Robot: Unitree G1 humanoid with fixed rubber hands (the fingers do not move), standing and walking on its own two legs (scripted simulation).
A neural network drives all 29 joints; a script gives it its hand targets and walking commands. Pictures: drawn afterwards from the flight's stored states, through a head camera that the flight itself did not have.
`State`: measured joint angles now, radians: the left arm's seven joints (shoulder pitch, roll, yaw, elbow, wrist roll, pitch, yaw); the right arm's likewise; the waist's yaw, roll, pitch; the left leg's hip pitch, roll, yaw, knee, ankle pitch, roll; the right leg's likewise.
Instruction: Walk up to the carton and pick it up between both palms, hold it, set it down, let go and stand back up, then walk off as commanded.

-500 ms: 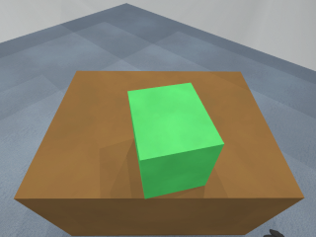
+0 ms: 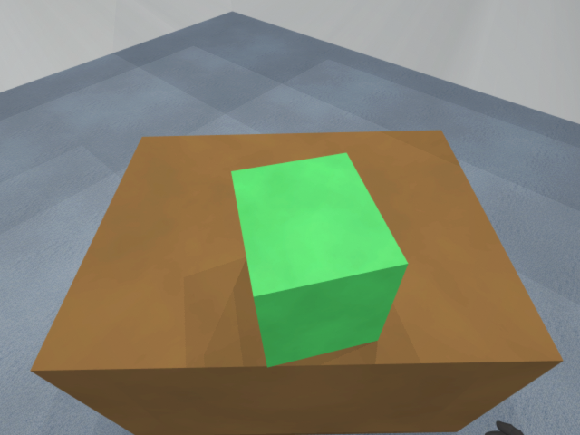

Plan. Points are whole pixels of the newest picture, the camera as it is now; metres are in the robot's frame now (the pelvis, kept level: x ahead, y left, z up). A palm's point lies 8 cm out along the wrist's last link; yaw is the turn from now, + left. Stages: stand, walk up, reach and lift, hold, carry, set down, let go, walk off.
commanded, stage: walk up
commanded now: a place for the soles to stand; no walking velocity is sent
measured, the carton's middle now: (307, 259) +0.43 -0.02 -0.05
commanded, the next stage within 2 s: reach and lift in 0.26 s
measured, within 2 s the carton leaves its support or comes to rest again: neither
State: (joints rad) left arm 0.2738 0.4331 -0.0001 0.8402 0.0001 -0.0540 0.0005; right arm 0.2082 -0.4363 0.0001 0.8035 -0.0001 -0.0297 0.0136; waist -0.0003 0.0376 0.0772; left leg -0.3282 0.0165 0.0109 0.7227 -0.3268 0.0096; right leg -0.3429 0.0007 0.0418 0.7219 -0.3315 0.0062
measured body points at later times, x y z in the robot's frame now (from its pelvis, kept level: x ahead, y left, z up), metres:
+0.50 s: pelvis +0.01 -0.01 +0.00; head +0.04 -0.03 +0.45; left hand +0.20 +0.25 -0.08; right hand +0.14 -0.32 -0.11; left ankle +0.03 +0.12 -0.71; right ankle +0.04 -0.13 -0.71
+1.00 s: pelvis +0.00 -0.01 +0.01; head +0.01 -0.01 +0.46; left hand +0.18 +0.24 -0.06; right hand +0.17 -0.29 -0.07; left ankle +0.03 +0.12 -0.71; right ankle +0.04 -0.13 -0.71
